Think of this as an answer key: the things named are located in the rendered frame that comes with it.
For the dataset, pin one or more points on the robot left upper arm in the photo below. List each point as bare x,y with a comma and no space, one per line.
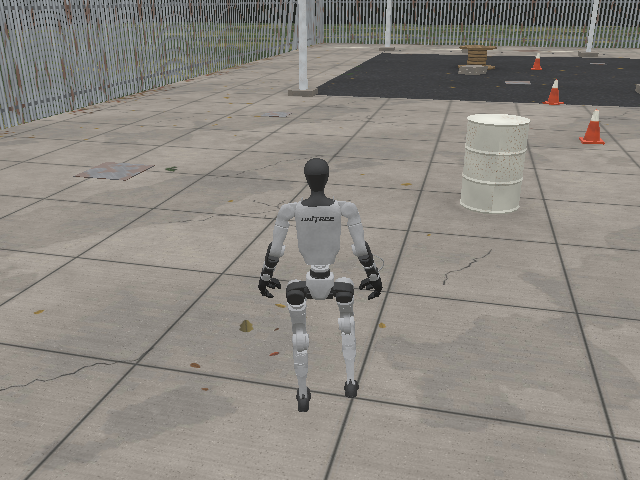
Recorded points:
286,212

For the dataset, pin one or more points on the left robot foot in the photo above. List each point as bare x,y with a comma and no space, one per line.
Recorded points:
303,404

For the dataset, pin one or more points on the robot left hand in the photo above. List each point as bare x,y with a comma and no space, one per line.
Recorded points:
271,284

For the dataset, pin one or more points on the robot torso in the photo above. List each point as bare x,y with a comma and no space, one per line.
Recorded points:
318,233

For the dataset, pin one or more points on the robot right forearm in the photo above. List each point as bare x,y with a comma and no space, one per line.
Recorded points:
369,265

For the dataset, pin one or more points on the robot left forearm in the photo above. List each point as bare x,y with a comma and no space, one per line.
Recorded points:
269,265

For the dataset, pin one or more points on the robot right hand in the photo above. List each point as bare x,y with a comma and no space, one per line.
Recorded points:
377,285

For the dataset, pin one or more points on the robot right upper arm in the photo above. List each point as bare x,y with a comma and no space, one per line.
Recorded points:
350,211

